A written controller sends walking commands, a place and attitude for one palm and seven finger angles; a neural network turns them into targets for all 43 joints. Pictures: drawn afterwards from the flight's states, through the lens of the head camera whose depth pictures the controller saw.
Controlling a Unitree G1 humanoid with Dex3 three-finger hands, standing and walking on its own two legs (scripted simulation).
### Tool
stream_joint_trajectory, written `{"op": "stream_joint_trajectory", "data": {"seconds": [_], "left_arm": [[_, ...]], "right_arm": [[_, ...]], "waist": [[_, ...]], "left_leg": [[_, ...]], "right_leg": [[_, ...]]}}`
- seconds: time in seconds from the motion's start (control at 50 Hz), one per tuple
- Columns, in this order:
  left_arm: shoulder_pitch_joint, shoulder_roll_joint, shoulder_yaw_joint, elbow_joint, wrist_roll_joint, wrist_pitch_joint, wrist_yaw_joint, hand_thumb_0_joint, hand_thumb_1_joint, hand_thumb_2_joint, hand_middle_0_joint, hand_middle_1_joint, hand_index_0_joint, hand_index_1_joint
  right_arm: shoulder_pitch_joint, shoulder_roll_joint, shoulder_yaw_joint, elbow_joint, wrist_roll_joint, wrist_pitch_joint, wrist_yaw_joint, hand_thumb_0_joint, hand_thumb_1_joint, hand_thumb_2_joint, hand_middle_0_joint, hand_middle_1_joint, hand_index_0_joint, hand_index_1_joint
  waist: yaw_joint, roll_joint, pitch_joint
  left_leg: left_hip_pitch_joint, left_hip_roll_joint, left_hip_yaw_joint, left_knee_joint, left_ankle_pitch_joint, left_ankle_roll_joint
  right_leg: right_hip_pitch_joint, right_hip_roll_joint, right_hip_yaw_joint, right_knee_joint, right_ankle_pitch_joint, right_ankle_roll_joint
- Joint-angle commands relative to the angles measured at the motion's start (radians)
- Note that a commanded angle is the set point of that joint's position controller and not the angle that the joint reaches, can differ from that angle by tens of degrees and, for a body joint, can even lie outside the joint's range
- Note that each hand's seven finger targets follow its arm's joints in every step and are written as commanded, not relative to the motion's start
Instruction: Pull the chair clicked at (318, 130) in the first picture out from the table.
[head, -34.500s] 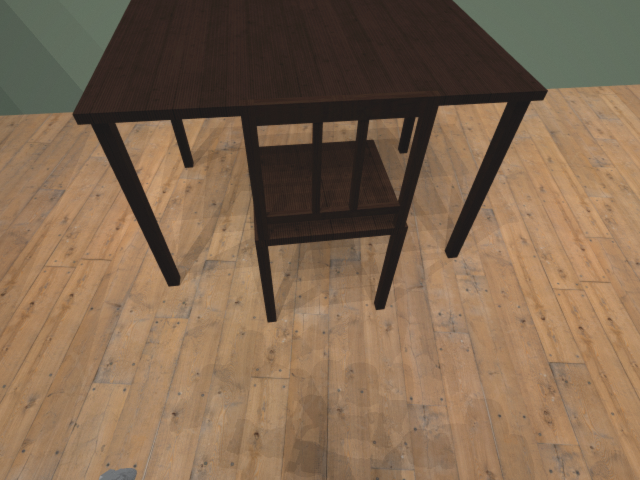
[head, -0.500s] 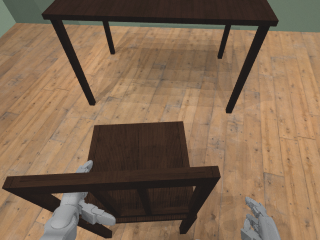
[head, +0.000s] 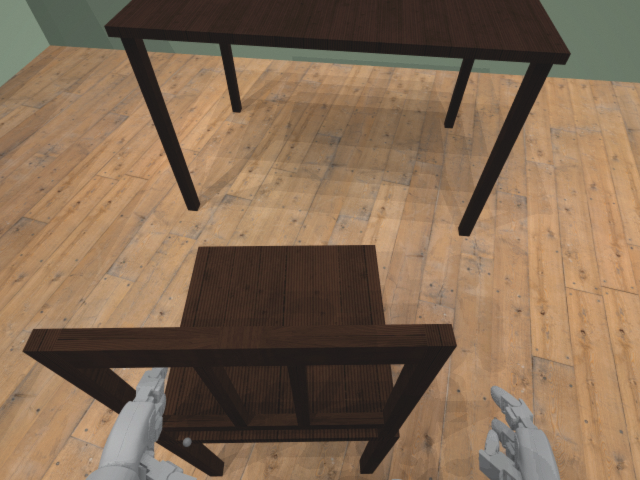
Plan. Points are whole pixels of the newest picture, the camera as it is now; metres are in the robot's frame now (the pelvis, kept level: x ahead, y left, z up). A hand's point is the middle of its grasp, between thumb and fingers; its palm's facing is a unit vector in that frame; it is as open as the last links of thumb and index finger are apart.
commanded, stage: draw the fingers out of the gap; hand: left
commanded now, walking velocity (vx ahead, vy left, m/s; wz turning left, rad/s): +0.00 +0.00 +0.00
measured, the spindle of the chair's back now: (226, 394) +0.24 +0.14 -0.06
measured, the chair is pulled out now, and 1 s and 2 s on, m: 0.69 0.69 0.70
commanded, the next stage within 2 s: draw the hand back to the body in 0.34 s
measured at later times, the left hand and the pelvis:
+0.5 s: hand out of the picture +0.12 +0.16 -0.02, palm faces +0.04 -0.99 -0.15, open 17.4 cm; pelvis -0.01 +0.00 -0.01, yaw +0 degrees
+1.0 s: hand (133, 473) +0.14 +0.19 +0.05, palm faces -0.07 -0.99 -0.14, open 17.1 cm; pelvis -0.02 -0.01 -0.01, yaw -1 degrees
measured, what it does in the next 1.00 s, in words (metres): stands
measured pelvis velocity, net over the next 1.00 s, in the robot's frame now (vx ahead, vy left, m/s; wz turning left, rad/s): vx -0.02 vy -0.01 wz -0.01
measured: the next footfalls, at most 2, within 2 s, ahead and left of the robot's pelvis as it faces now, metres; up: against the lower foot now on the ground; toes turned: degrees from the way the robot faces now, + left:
none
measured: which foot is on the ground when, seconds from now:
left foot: down 0.00-1.00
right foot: down 0.00-1.00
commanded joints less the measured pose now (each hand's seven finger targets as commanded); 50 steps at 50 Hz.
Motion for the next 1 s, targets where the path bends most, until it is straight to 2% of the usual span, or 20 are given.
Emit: {"op": "stream_joint_trajectory", "data": {"seconds": [0.0, 0.06, 0.08, 0.16, 0.18, 0.22, 0.3, 0.4, 0.44, 0.46, 0.5, 0.56, 0.66, 0.68, 0.76, 0.8, 0.84, 0.94, 0.96, 0.98], "left_arm": [[0.039, 0.095, 0.056, -0.222, 0.009, -0.07, 0.006, 0.0, -0.55, 0.2, 0.0, 0.0, 0.0, 0.0], [0.112, 0.073, 0.033, -0.235, 0.014, -0.057, -0.002, 0.0, -0.55, 0.2, 0.0, 0.0, 0.0, 0.0], [0.117, 0.088, 0.048, -0.238, 0.015, -0.051, -0.003, 0.0, -0.55, 0.2, 0.0, 0.0, 0.0, 0.0], [0.165, 0.095, 0.05, -0.293, 0.018, -0.054, 0.0, 0.0, -0.55, 0.2, 0.0, 0.0, 0.0, 0.0], [0.173, 0.117, 0.078, -0.296, 0.019, -0.055, 0.005, 0.0, -0.55, 0.2, 0.0, 0.0, 0.0, 0.0], [0.183, 0.101, 0.062, -0.318, 0.017, -0.068, 0.005, 0.0, -0.55, 0.2, 0.0, 0.0, 0.0, 0.0], [0.232, 0.086, 0.04, -0.346, 0.021, -0.085, -0.001, 0.0, -0.55, 0.2, 0.0, 0.0, 0.0, 0.0], [0.317, 0.088, 0.052, -0.336, 0.012, -0.084, -0.02, 0.0, -0.55, 0.2, 0.0, 0.0, 0.0, 0.0], [0.32, 0.091, 0.045, -0.361, 0.017, -0.087, -0.023, 0.0, -0.55, 0.2, 0.0, 0.0, 0.0, 0.0], [0.257, 0.041, 0.064, -0.479, -0.079, -0.202, -0.041, 0.0, -0.55, 0.2, 0.0, 0.0, 0.0, 0.0], [0.283, 0.117, 0.121, -0.466, -0.078, -0.276, -0.052, 0.0, -0.55, 0.2, 0.0, 0.0, 0.0, 0.0], [0.287, 0.123, 0.155, -0.489, -0.104, -0.352, -0.075, 0.0, -0.55, 0.2, 0.0, 0.0, 0.0, 0.0], [0.278, 0.121, 0.191, -0.4, -0.139, -0.474, -0.154, 0.0, -0.55, 0.2, 0.0, 0.0, 0.0, 0.0], [0.28, 0.136, 0.208, -0.384, -0.146, -0.495, -0.176, 0.0, -0.55, 0.2, 0.0, 0.0, 0.0, 0.0], [0.237, 0.18, 0.261, -0.39, -0.217, -0.546, -0.278, 0.0, -0.55, 0.2, 0.0, 0.0, 0.0, 0.0], [0.208, 0.237, 0.33, -0.454, -0.256, -0.565, -0.294, 0.0, -0.55, 0.2, 0.0, 0.0, 0.0, 0.0], [0.205, 0.231, 0.34, -0.473, -0.268, -0.56, -0.294, 0.0, -0.55, 0.2, 0.0, 0.0, 0.0, 0.0], [0.157, 0.257, 0.395, -0.534, -0.294, -0.545, -0.244, 0.0, -0.369, 0.287, -0.025, -0.037, -0.025, -0.037], [0.223, 0.44, 0.441, -0.523, -0.059, -0.406, -0.052, 0.0, -0.332, 0.305, -0.03, -0.045, -0.03, -0.045], [0.23, 0.359, 0.397, -0.614, -0.034, -0.337, 0.034, 0.0, -0.296, 0.322, -0.035, -0.053, -0.035, -0.053]], "right_arm": [[-0.066, -0.123, -0.053, -0.154, -0.002, -0.06, -0.015, 0.0, -0.9, -0.9, 0.2, 0.3, 0.2, 0.3], [-0.079, -0.116, -0.054, -0.17, 0.0, -0.057, -0.013, 0.0, -0.9, -0.9, 0.2, 0.3, 0.2, 0.3], [-0.084, -0.116, -0.055, -0.172, -0.001, -0.056, -0.015, 0.0, -0.9, -0.9, 0.2, 0.3, 0.2, 0.3], [-0.087, -0.108, -0.054, -0.187, 0.0, -0.054, -0.017, 0.0, -0.9, -0.9, 0.2, 0.3, 0.2, 0.3], [-0.086, -0.107, -0.058, -0.184, -0.001, -0.051, -0.021, 0.0, -0.9, -0.9, 0.2, 0.3, 0.2, 0.3], [-0.085, -0.101, -0.056, -0.189, 0.0, -0.054, -0.023, 0.0, -0.9, -0.9, 0.2, 0.3, 0.2, 0.3], [-0.089, -0.099, -0.057, -0.193, 0.001, -0.059, -0.026, 0.0, -0.9, -0.9, 0.2, 0.3, 0.2, 0.3], [-0.095, -0.095, -0.065, -0.192, 0.005, -0.059, -0.031, 0.0, -0.9, -0.9, 0.2, 0.3, 0.2, 0.3], [-0.096, -0.091, -0.065, -0.201, 0.004, -0.06, -0.031, 0.0, -0.9, -0.9, 0.2, 0.3, 0.2, 0.3], [-0.082, -0.088, -0.067, -0.191, 0.005, -0.081, -0.032, 0.0, -0.9, -0.9, 0.2, 0.3, 0.2, 0.3], [-0.074, -0.088, -0.073, -0.16, 0.005, -0.1, -0.032, 0.0, -0.9, -0.9, 0.2, 0.3, 0.2, 0.3], [-0.073, -0.078, -0.076, -0.138, 0.016, -0.114, -0.026, 0.0, -0.9, -0.9, 0.2, 0.3, 0.2, 0.3], [-0.108, -0.074, -0.084, -0.112, 0.024, -0.118, -0.005, 0.0, -0.9, -0.9, 0.2, 0.3, 0.2, 0.3], [-0.112, -0.075, -0.086, -0.111, 0.025, -0.119, -0.001, 0.0, -0.9, -0.9, 0.2, 0.3, 0.2, 0.3], [-0.141, -0.088, -0.078, -0.131, 0.039, -0.133, 0.007, 0.0, -0.9, -0.9, 0.2, 0.3, 0.2, 0.3], [-0.145, -0.093, -0.077, -0.132, 0.04, -0.144, 0.001, 0.0, -0.9, -0.9, 0.2, 0.3, 0.2, 0.3], [-0.145, -0.084, -0.07, -0.123, 0.045, -0.155, 0.0, 0.0, -0.9, -0.9, 0.2, 0.3, 0.2, 0.3], [-0.145, -0.08, -0.056, -0.091, 0.049, -0.183, -0.008, 0.0, -0.9, -0.9, 0.2, 0.3, 0.2, 0.3], [-0.151, -0.07, -0.044, -0.068, 0.01, -0.135, -0.024, 0.0, -0.9, -0.9, 0.2, 0.3, 0.2, 0.3], [-0.152, -0.056, -0.033, -0.092, 0.009, -0.121, -0.031, 0.0, -0.9, -0.9, 0.2, 0.3, 0.2, 0.3]], "waist": [[-0.008, -0.014, -0.136], [-0.001, -0.035, -0.128], [0.003, -0.015, -0.122], [0.008, -0.025, -0.119], [0.012, -0.022, -0.116], [0.007, -0.022, -0.111], [0.008, 0.02, -0.098], [0.011, -0.033, -0.1], [0.011, -0.025, -0.106], [0.005, -0.062, -0.097], [0.025, -0.003, -0.147], [0.028, 0.047, -0.15], [0.026, -0.034, -0.099], [0.032, -0.012, -0.107], [0.033, -0.034, -0.132], [0.045, 0.009, -0.176], [0.05, 0.047, -0.17], [0.06, 0.066, -0.136], [0.145, 0.118, -0.195], [0.114, 0.158, -0.129]], "left_leg": [[0.06, 0.012, -0.008, -0.139, 0.334, 0.006], [0.034, 0.011, -0.009, -0.139, 0.297, 0.008], [0.021, 0.008, -0.009, -0.138, 0.287, 0.009], [0.004, 0.006, -0.008, -0.129, 0.256, 0.01], [-0.004, 0.007, -0.007, -0.126, 0.256, 0.012], [-0.001, 0.006, -0.007, -0.119, 0.24, 0.012], [-0.009, 0.005, -0.009, -0.109, 0.23, 0.01], [-0.038, 0.004, -0.007, -0.091, 0.223, 0.016], [-0.045, 0.001, -0.006, -0.085, 0.218, 0.018], [-0.049, -0.004, -0.005, -0.052, 0.243, 0.013], [-0.031, -0.004, 0.004, -0.042, 0.268, 0.01], [-0.011, -0.001, 0.004, -0.043, 0.29, 0.002], [-0.07, 0.009, 0.003, -0.026, 0.243, 0.003], [-0.077, 0.009, 0.004, -0.022, 0.249, 0.003], [-0.08, 0.012, 0.003, -0.024, 0.212, 0.003], [-0.044, 0.012, 0.0, -0.031, 0.237, 0.004], [-0.001, 0.014, -0.002, -0.058, 0.248, 0.004], [0.053, 0.022, -0.015, -0.115, 0.261, -0.003], [0.127, 0.045, -0.018, -0.177, 0.23, 0.003], [0.137, 0.041, -0.011, -0.204, 0.204, 0.003]], "right_leg": [[0.112, 0.002, -0.017, -0.096, 0.216, -0.033], [0.104, 0.002, -0.019, -0.093, 0.181, -0.032], [0.107, 0.003, -0.016, -0.094, 0.171, -0.036], [0.094, 0.004, -0.015, -0.09, 0.139, -0.035], [0.096, 0.006, -0.012, -0.092, 0.14, -0.039], [0.079, 0.008, -0.013, -0.09, 0.122, -0.037], [0.056, 0.008, -0.014, -0.08, 0.101, -0.041], [0.06, 0.011, -0.012, -0.079, 0.107, -0.039], [0.057, 0.012, -0.011, -0.071, 0.101, -0.039], [0.023, 0.02, -0.027, -0.061, 0.135, -0.036], [0.048, 0.02, -0.01, -0.047, 0.155, -0.043], [0.05, 0.018, -0.013, -0.039, 0.155, -0.045], [0.029, 0.021, -0.003, -0.041, 0.12, -0.04], [0.043, 0.017, 0.009, -0.044, 0.13, -0.043], [0.081, 0.01, 0.043, -0.067, 0.079, -0.04], [0.126, 0.006, 0.054, -0.076, 0.096, -0.043], [0.135, 0.008, 0.039, -0.087, 0.103, -0.043], [0.169, 0.016, 0.01, -0.123, 0.107, -0.044], [0.267, -0.016, 0.066, -0.175, 0.089, -0.067], [0.257, -0.019, 0.053, -0.202, 0.081, -0.066]]}}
